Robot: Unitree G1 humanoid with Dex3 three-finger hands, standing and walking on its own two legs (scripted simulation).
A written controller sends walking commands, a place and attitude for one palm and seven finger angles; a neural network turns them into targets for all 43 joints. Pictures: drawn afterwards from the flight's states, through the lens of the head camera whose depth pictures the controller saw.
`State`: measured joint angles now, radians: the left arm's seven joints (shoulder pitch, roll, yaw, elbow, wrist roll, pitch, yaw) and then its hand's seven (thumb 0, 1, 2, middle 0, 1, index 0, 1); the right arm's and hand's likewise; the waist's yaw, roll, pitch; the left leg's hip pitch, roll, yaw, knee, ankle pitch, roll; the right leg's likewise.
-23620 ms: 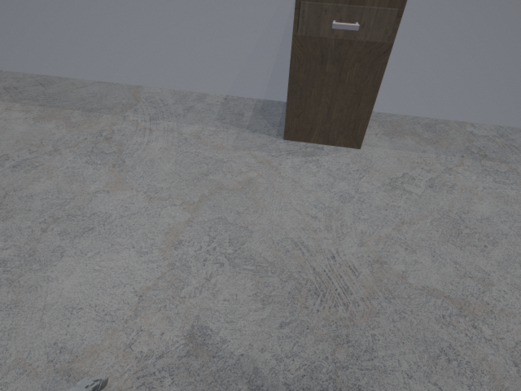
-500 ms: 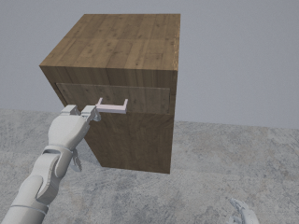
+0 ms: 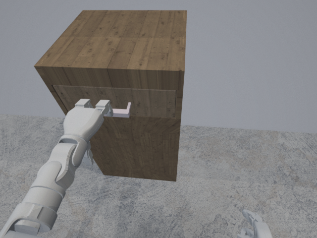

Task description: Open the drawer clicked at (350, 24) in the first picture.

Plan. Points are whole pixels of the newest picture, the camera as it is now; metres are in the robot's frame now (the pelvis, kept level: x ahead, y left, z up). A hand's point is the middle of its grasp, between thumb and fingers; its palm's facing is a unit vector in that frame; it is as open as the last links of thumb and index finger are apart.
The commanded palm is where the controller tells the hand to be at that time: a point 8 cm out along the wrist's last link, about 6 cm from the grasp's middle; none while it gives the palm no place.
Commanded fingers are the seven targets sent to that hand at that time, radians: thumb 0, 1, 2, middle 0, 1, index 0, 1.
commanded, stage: move the hooked fingers above the handle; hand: left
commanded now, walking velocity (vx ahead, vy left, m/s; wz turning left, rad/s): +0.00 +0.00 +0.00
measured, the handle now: (114, 108) +0.53 +0.23 -0.04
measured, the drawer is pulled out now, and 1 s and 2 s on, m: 0.00 0.00 0.00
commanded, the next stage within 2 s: lower the fingers behind the handle in 1.94 s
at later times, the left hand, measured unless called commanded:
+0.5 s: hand (96, 123) +0.40 +0.23 +0.04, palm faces +0.00 -0.02 -1.00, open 13.8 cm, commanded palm +0.39 +0.24 +0.10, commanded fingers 0.00 -0.50 0.30 -0.30 -1.20 -0.30 -1.20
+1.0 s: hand (106, 112) +0.46 +0.22 +0.02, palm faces -0.02 +0.02 -1.00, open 13.8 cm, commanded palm +0.45 +0.22 +0.08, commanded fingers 0.00 -0.50 0.30 -0.30 -1.20 -0.30 -1.20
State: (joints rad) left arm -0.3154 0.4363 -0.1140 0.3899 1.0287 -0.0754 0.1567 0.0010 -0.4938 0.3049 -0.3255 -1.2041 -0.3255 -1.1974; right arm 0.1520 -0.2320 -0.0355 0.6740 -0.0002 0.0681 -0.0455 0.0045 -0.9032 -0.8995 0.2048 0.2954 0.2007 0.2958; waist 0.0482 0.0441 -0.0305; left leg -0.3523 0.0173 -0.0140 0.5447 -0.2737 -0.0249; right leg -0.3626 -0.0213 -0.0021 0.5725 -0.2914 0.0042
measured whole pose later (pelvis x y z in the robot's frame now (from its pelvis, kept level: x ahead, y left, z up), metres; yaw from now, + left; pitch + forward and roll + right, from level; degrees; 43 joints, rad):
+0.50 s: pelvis +0.01 +0.01 -0.01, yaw -1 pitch +9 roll +0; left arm -0.45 0.45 -0.07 0.62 1.06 -0.10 0.23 0.00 -0.49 0.31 -0.32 -1.20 -0.32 -1.20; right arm 0.24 -0.25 -0.08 0.70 0.01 0.08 -0.03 0.00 -0.90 -0.90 0.20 0.30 0.20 0.30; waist 0.00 0.03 -0.08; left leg -0.47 0.02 0.00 0.63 -0.32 -0.01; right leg -0.47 -0.02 0.01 0.64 -0.32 0.01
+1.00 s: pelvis +0.00 +0.01 -0.02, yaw -1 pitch +15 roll +0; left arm -0.72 0.47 -0.05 0.96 1.12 -0.10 0.31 0.00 -0.49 0.31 -0.32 -1.20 -0.32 -1.20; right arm 0.31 -0.25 -0.08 0.71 -0.01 0.08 -0.02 0.00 -0.90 -0.90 0.21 0.30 0.20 0.30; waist -0.08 0.03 -0.10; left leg -0.64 0.02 0.00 0.72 -0.34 -0.01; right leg -0.64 -0.01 0.02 0.72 -0.33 0.02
